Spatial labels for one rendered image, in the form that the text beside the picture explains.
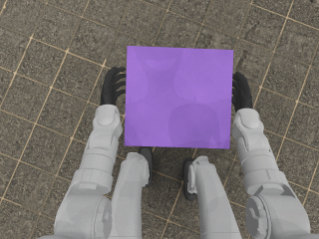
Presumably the robot right forearm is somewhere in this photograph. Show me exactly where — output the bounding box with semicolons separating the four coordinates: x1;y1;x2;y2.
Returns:
231;108;311;232

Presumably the robot left hand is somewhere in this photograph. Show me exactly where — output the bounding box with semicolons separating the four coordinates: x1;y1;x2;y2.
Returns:
100;66;127;106

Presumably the robot left shin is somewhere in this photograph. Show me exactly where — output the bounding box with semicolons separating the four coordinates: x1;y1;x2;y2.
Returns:
120;152;150;178

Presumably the robot right hand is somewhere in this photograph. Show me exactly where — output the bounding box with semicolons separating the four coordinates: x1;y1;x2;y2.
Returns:
231;72;253;112

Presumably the robot right upper arm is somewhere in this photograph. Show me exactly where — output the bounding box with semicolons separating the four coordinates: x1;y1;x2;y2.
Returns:
245;193;319;239

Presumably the carton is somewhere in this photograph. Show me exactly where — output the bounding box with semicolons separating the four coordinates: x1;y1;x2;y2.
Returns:
124;46;234;149

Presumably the robot left forearm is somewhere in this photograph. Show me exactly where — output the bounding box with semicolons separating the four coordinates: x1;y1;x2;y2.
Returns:
54;104;123;233

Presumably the right robot foot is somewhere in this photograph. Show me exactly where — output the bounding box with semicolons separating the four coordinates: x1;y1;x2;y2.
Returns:
181;157;197;201

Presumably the robot left upper arm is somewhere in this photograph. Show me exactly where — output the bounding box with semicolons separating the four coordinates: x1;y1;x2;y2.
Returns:
37;194;113;239

